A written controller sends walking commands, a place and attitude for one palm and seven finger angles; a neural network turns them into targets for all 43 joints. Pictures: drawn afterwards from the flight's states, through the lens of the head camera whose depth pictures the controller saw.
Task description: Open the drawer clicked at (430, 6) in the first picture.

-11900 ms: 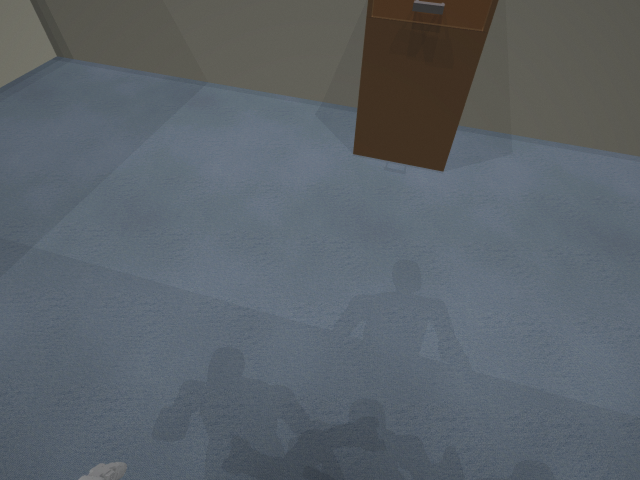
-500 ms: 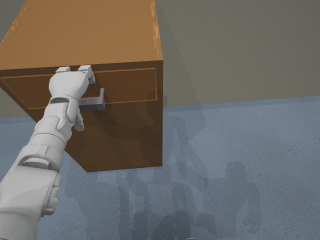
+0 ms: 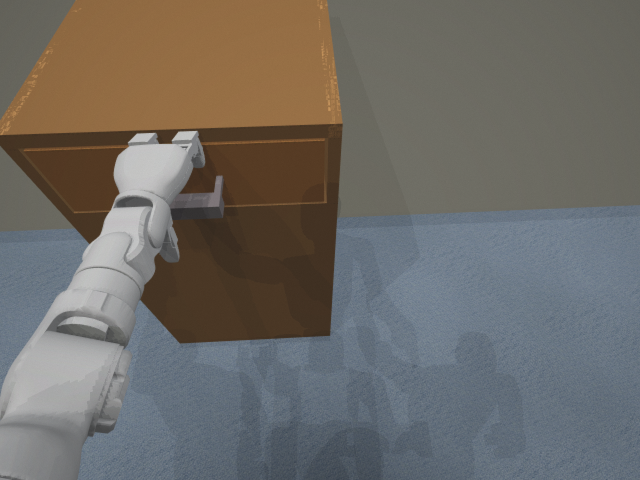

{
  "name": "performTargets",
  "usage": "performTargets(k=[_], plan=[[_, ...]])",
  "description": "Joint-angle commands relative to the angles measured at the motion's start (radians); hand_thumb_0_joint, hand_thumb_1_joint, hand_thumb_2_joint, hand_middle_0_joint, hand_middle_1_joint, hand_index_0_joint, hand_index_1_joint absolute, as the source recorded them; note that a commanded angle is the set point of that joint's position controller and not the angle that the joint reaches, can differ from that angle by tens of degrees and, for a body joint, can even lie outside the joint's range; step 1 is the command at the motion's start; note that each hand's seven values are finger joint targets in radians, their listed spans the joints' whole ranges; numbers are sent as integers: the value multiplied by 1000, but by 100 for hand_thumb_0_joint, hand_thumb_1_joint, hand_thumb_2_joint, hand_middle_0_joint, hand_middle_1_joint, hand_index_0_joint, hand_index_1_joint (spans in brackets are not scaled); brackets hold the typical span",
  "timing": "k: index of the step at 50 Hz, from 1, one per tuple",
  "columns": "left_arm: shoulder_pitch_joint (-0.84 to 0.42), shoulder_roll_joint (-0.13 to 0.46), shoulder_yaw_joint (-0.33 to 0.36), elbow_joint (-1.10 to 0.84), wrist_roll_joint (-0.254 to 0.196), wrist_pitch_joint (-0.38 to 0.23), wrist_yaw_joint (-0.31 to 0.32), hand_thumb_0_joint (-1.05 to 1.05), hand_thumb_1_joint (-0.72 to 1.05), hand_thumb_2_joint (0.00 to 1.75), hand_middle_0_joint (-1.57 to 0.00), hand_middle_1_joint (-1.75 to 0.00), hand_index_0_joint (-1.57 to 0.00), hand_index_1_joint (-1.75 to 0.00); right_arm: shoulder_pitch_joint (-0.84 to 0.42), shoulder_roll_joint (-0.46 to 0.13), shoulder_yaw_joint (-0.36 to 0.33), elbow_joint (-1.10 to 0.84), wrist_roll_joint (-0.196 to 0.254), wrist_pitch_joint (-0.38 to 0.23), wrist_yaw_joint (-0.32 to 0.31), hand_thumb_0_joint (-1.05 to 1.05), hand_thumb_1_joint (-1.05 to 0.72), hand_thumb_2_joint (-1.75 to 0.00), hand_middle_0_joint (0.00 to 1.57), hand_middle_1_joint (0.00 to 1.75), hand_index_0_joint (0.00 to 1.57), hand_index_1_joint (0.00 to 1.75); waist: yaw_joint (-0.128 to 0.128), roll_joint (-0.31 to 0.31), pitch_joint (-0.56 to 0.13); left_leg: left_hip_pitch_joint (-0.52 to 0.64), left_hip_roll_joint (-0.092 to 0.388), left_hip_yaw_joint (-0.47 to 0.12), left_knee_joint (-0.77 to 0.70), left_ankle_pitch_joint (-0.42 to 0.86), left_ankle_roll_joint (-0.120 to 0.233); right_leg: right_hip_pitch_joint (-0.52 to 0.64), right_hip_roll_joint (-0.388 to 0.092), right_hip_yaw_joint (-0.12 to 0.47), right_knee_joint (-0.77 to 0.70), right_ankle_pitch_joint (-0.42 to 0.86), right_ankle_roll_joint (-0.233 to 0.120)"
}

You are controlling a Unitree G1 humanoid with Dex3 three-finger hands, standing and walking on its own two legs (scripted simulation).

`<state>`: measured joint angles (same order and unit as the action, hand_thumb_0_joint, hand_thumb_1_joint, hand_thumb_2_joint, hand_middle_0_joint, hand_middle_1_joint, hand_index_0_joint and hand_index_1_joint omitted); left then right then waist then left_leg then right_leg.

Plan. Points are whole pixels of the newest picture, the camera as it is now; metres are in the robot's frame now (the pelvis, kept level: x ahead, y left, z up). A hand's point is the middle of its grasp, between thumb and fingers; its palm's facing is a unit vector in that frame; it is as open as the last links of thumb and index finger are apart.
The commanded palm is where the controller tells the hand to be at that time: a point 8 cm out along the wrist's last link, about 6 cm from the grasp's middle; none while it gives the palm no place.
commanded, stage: move the hooked fingers above the handle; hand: left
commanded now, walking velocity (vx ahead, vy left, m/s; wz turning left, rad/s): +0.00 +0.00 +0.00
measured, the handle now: (186, 194) +0.52 +0.20 +0.00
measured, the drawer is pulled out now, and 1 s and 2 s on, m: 0.00 0.00 0.00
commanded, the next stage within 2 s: lower the fingers behind the handle in 0.04 s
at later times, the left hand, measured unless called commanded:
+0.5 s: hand (178, 210) +0.47 +0.19 +0.03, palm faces -0.05 -0.01 -1.00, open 13.8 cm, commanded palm +0.45 +0.19 +0.10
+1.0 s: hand (178, 226) +0.46 +0.20 +0.00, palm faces -0.06 -0.02 -1.00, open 13.8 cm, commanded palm +0.45 +0.20 +0.06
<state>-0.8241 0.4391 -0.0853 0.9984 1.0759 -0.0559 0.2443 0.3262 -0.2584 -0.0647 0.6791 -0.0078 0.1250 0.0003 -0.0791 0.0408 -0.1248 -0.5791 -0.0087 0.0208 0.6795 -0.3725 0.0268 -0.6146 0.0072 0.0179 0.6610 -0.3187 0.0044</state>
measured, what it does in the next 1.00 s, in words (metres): stands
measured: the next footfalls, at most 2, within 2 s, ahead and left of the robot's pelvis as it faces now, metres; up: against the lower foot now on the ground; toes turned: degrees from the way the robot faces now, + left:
none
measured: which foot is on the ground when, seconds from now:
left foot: down 0.00-1.00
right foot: down 0.00-1.00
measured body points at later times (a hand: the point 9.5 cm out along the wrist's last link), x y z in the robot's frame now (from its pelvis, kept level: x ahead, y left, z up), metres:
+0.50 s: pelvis +0.00 -0.01 +0.00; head +0.08 -0.02 +0.44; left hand +0.47 +0.19 +0.09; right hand +0.02 -0.28 -0.14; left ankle -0.04 +0.10 -0.72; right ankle -0.01 -0.13 -0.72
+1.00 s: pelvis -0.01 -0.01 -0.01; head +0.09 -0.01 +0.42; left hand +0.46 +0.20 +0.06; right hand +0.01 -0.28 -0.15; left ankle -0.04 +0.10 -0.72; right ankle -0.01 -0.13 -0.72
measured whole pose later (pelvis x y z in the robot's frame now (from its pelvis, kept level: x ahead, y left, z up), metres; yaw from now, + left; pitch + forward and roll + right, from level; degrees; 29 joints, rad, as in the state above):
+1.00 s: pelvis -0.01 -0.01 -0.01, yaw +0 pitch +20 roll -1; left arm -0.79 0.45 -0.04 1.07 1.11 -0.08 0.36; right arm 0.35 -0.25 -0.07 0.71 -0.03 0.10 0.00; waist -0.10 0.04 -0.15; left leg -0.72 0.00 0.02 0.79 -0.41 0.02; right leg -0.76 0.02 0.01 0.77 -0.35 0.00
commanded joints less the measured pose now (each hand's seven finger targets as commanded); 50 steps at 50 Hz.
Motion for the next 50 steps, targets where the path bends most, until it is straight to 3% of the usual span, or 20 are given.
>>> performTargets(k=[1,4,7,9,12,15,18,19,22,26,28,30,32,36,39,40,43,47,48,50], plan=[[-507,254,84,-231,6,11,61,0,-50,30,-30,-120,-30,-120,106,-144,-52,-67,-3,-21,-12,0,-90,-90,20,30,20,30,-12,30,-428,243,-2,-1,-33,524,7,207,37,-35,-29,378,-44],[-484,236,72,-188,7,30,59,0,-50,30,-30,-120,-30,-120,104,-144,-51,-63,-1,-21,-13,0,-90,-90,20,30,20,30,-21,3,-388,231,0,-1,-35,515,6,193,39,-39,-34,374,-43],[-489,212,56,-221,0,24,50,0,-50,30,-30,-120,-30,-120,107,-141,-55,-66,-2,-24,-11,0,-90,-90,20,30,20,30,-15,26,-437,270,2,-4,-32,551,5,205,38,-38,-34,386,-42],[-441,198,51,-163,-2,32,41,0,-50,30,-30,-120,-30,-120,109,-143,-51,-61,-2,-21,-11,0,-90,-90,20,30,20,30,-18,-31,-382,223,-1,2,-37,514,9,210,39,-39,-38,388,-41],[-375,243,89,-141,-2,23,32,0,-50,30,-30,-120,-30,-120,105,-146,-47,-68,0,-17,-15,0,-90,-90,20,30,20,30,0,-52,-377,175,-7,14,-42,485,12,250,34,-30,-38,412,-41],[-414,211,59,-164,0,3,35,0,-50,30,-30,-120,-30,-120,103,-145,-47,-68,1,-21,-19,0,-90,-90,20,30,20,30,-20,-65,-341,156,-7,12,-44,446,14,227,32,-31,-43,385,-41],[-434,258,94,-202,10,-22,60,0,-50,30,-30,-120,-30,-120,111,-145,-53,-65,-3,-27,-23,0,-90,-90,20,30,20,30,-16,-21,-387,170,-10,14,-30,437,14,217,32,-22,-33,378,-40],[-451,234,75,-205,11,-27,69,0,-50,30,-30,-120,-30,-120,113,-141,-54,-63,-5,-30,-21,0,-90,-90,20,30,20,30,-22,-17,-388,166,-13,13,-25,433,14,212,33,-22,-29,377,-40],[-478,243,84,-187,20,-30,104,0,-50,30,-30,-120,-30,-120,120,-142,-56,-46,-8,-37,-19,0,-90,-90,20,30,20,30,-36,-5,-393,157,-12,8,-10,424,12,178,35,-25,-17,359,-41],[-455,232,87,-156,26,-5,132,0,-50,30,-30,-120,-30,-120,129,-142,-61,-38,-14,-40,-10,0,-90,-90,20,30,20,30,-28,24,-451,165,-12,7,13,481,7,174,37,-30,6,391,-43],[-463,209,66,-128,24,14,134,0,-50,30,-30,-120,-30,-120,130,-144,-60,-29,-12,-39,-7,0,-90,-90,20,30,20,30,-40,12,-421,152,-11,10,14,453,8,156,39,-32,1,376,-41],[-469,232,81,-106,17,25,128,0,-50,30,-30,-120,-30,-120,130,-151,-57,-30,-12,-38,-10,0,-90,-90,20,30,20,30,-44,-12,-417,124,-14,11,11,428,10,178,36,-27,-4,377,-39],[-448,261,99,-105,20,24,121,0,-50,30,-30,-120,-30,-120,131,-151,-56,-34,-10,-37,-16,0,-90,-90,20,30,20,30,-35,-20,-444,116,-17,16,14,420,15,203,34,-19,-1,398,-36],[-409,257,98,-82,18,6,107,0,-50,30,-30,-120,-30,-120,134,-152,-54,-36,-9,-39,-21,0,-90,-90,20,30,20,30,-39,-30,-405,89,-14,15,19,407,15,182,33,-21,2,389,-35],[-410,256,100,-124,20,-19,114,0,-50,30,-30,-120,-30,-120,136,-149,-56,-39,-14,-43,-20,0,-90,-90,20,30,20,30,-31,3,-426,92,-14,17,32,410,15,169,34,-18,13,386,-37],[-392,290,135,-118,21,-27,118,0,-50,30,-30,-120,-30,-120,133,-151,-55,-40,-16,-41,-21,0,-90,-90,20,30,20,30,-24,-16,-436,81,-15,16,39,422,16,182,33,-17,21,395,-38],[-387,241,101,-127,27,-33,139,0,-50,30,-30,-120,-30,-120,137,-148,-58,-36,-18,-44,-15,0,-90,-90,20,30,20,30,-31,10,-433,86,-11,13,51,428,11,134,37,-26,34,379,-38],[-405,239,104,-103,32,-22,166,0,-50,30,-30,-120,-30,-120,143,-151,-63,-22,-20,-45,-8,0,-90,-90,20,30,20,30,-48,-9,-421,71,-9,5,69,400,12,93,39,-30,42,342,-38],[-426,256,113,-116,36,-20,172,0,-50,30,-30,-120,-30,-120,144,-153,-62,-20,-22,-45,-9,0,-90,-90,20,30,20,30,-46,2,-434,68,-10,4,70,404,11,96,38,-30,50,346,-39],[-448,223,93,-134,34,-22,176,0,-50,30,-30,-120,-30,-120,147,-149,-66,-18,-27,-46,-6,0,-90,-90,20,30,20,30,-51,20,-475,94,-8,-4,87,447,9,85,39,-34,63,361,-41]])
